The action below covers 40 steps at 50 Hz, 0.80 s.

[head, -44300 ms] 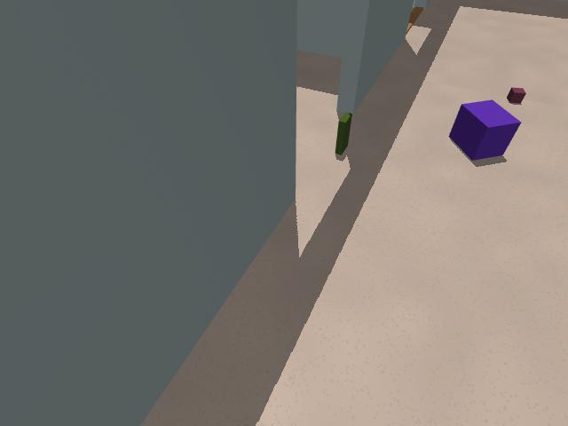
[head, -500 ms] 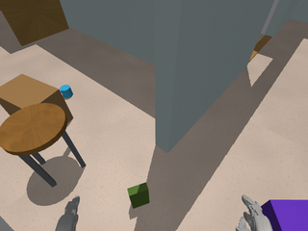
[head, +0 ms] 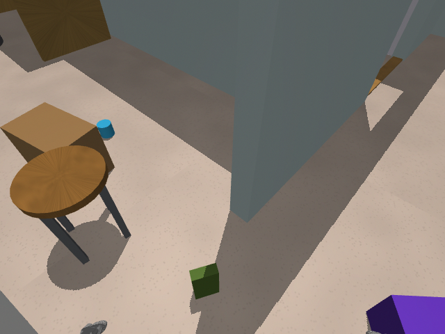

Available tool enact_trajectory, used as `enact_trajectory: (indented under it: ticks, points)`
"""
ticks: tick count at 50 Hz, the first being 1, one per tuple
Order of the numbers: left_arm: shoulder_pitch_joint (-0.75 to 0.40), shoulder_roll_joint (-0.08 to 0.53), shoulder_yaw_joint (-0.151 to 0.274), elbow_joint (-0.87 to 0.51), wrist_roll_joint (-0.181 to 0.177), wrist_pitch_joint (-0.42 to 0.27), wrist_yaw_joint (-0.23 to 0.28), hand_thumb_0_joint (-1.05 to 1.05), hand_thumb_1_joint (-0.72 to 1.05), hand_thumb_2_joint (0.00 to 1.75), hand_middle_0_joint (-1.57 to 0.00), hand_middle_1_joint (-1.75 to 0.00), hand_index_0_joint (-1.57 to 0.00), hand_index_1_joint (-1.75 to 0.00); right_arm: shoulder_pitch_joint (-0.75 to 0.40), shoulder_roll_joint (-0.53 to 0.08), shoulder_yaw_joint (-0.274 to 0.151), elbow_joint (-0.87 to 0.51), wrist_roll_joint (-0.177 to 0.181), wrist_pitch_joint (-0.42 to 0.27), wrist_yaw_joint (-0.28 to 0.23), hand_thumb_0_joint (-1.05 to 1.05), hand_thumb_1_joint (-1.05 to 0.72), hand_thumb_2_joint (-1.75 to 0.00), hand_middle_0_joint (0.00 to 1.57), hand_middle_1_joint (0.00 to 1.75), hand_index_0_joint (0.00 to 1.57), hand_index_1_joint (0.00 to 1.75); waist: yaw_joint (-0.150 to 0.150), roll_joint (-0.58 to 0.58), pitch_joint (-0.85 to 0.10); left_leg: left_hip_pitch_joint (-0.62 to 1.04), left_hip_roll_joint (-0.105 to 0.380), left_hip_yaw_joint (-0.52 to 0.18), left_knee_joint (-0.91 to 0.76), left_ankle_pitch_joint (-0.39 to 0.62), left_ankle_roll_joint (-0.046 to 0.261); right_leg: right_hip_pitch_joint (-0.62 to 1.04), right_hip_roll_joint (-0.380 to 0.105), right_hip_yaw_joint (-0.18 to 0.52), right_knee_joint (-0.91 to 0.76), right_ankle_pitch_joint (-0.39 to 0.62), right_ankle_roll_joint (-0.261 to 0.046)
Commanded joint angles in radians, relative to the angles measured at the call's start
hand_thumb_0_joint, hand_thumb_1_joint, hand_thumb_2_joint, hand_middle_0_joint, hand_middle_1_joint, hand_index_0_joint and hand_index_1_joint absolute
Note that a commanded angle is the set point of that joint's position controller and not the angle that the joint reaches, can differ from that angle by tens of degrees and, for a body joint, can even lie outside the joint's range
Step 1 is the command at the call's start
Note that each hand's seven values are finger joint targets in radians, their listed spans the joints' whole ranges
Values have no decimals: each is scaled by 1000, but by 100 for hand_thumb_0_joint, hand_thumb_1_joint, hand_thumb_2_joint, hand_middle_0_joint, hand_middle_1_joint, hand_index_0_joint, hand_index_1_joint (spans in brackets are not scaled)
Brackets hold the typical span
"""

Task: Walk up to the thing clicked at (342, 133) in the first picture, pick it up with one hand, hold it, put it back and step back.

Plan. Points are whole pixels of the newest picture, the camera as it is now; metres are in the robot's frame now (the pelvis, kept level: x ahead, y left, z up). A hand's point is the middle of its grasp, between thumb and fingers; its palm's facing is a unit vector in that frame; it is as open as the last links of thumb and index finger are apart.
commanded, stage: stand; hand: left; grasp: from the side
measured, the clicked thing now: (205, 282) +0.44 +0.10 -0.63
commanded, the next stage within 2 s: step back in 1.90 s
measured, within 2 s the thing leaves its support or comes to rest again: neither
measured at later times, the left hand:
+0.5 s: hand out of the picture +0.03 +0.24 -0.13, palm faces +0.02 -0.94 -0.34, open 7.4 cm
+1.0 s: hand out of the picture +0.06 +0.23 -0.12, palm faces +0.01 -0.94 -0.34, open 7.4 cm
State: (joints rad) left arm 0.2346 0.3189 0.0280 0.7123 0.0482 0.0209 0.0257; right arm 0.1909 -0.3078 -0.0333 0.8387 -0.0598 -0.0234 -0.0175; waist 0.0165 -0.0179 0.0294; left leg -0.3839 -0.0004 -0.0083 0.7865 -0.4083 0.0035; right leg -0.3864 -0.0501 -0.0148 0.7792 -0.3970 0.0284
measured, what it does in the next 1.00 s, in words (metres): stands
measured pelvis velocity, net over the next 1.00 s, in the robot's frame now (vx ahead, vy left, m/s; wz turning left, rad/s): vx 0.00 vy -0.01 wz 0.02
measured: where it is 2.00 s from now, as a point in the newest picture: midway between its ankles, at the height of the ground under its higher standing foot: outside the picture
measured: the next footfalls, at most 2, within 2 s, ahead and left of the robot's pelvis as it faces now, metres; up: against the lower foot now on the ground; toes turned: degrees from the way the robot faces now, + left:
none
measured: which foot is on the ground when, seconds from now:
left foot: down 0.00-1.00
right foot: down 0.00-1.00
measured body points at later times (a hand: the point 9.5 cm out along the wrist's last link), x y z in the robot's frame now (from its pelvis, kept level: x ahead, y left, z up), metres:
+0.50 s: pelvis -0.01 +0.00 +0.03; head -0.01 -0.01 +0.48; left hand +0.03 +0.29 -0.10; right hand +0.06 -0.29 -0.11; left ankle +0.00 +0.12 -0.71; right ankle +0.01 -0.14 -0.71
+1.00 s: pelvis +0.00 -0.01 +0.04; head +0.00 -0.02 +0.49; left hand +0.06 +0.28 -0.10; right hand +0.07 -0.30 -0.10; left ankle +0.00 +0.12 -0.71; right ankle +0.01 -0.14 -0.71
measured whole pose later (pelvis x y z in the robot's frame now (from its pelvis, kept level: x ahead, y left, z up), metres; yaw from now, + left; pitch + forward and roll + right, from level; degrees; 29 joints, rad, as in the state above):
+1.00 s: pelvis +0.00 -0.01 +0.04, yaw +1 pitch -3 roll +0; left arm 0.11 0.31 0.01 1.16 0.02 -0.01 0.01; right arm 0.13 -0.33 -0.01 1.14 -0.02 0.00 -0.01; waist 0.01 0.01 0.06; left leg -0.11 0.01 -0.03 0.35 -0.19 -0.02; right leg -0.11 -0.04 -0.05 0.36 -0.19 0.02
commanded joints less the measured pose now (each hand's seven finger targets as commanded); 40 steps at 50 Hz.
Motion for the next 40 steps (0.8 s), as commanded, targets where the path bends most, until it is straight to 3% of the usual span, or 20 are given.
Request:
enact_trajectory:
  ticks: [1,6,10,13,15,19,22,28,32,37,40]
  points:
    - [-58,154,46,-7,-6,-54,10,0,90,90,-20,-30,-20,-30,-62,-157,-46,-45,10,-25,-8,0,-90,-90,20,30,20,30,1,45,-80,55,65,-108,-232,241,56,94,-43,59,-177,230,-75]
    - [-55,161,38,109,-16,-51,11,0,90,90,-20,-30,-20,-30,-53,-180,-46,31,18,-14,-7,0,-90,-90,20,30,20,30,2,46,-56,84,82,-133,-323,214,49,163,-46,49,-254,211,-66]
    - [-69,170,29,185,-21,-50,10,0,90,90,-20,-30,-20,-30,-47,-189,-37,91,24,-11,-7,0,-90,-90,20,30,20,30,-6,48,-47,136,85,-126,-373,248,34,209,-60,56,-319,236,-59]
    - [-79,182,25,232,-22,-49,9,0,90,90,-20,-30,-20,-30,-65,-195,-34,121,28,-3,-5,0,-90,-90,20,30,20,30,-6,42,-12,131,87,-132,-430,165,30,221,-60,54,-371,170,-52]
    - [-75,184,21,264,-21,-51,8,0,90,90,-20,-30,-20,-30,-71,-188,-31,144,32,-2,-4,0,-90,-90,20,30,20,30,-3,22,3,157,84,-127,-430,197,24,218,-67,57,-396,175,-51]
    - [-94,200,20,303,-21,-54,6,0,90,90,-20,-30,-20,-30,-65,-190,-30,177,35,1,-2,0,-90,-90,20,30,20,30,-10,6,2,190,83,-117,-452,213,21,228,-78,65,-440,155,-47]
    - [-103,199,19,327,-22,-51,5,0,90,90,-20,-30,-20,-30,-67,-194,-30,196,35,4,-2,0,-90,-90,20,30,20,30,-9,31,19,177,86,-122,-482,156,18,229,-71,60,-453,131,-42]
    - [-115,205,19,358,-22,-53,4,0,90,90,-20,-30,-20,-30,-67,-189,-27,219,37,8,1,0,-90,-90,20,30,20,30,-8,8,13,178,81,-109,-483,181,15,247,-79,72,-486,109,-40]
    - [-119,199,16,374,-25,-54,3,0,90,90,-20,-30,-20,-30,-78,-190,-21,229,39,4,1,0,-90,-90,20,30,20,30,-3,16,7,209,90,-108,-482,247,13,255,-82,68,-488,171,-41]
    - [-134,210,18,385,-27,-52,2,0,90,90,-20,-30,-20,-30,-77,-197,-18,243,39,7,0,0,-90,-90,20,30,20,30,-2,15,14,189,89,-104,-494,228,12,270,-79,69,-500,150,-38]
    - [-139,205,16,390,-30,-51,0,0,90,90,-20,-30,-20,-30,-77,-204,-16,246,40,4,-1,0,-90,-90,20,30,20,30,-5,39,-11,207,98,-102,-496,259,13,288,-84,68,-491,212,-42]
